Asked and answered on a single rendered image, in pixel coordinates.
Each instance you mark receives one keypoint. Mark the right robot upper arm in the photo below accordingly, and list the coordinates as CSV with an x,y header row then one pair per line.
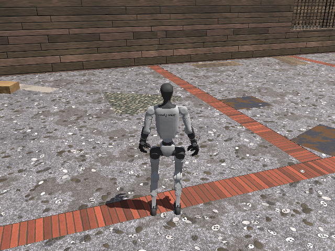
x,y
186,119

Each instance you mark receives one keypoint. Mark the right robot forearm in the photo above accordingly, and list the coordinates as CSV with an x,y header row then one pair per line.
x,y
192,138

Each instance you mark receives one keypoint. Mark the right robot hand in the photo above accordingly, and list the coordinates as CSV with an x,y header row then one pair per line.
x,y
196,148

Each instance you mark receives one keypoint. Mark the robot right shin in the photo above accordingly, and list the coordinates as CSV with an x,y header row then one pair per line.
x,y
178,191

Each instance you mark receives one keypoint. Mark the left robot forearm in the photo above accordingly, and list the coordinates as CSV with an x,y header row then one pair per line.
x,y
143,137

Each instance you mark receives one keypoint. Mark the left robot upper arm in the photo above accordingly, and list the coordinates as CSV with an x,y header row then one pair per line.
x,y
148,119

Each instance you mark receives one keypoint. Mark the left robot hand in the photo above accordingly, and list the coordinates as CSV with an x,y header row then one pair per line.
x,y
145,145

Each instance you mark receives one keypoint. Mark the robot left foot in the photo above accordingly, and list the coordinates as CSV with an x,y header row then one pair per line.
x,y
154,210

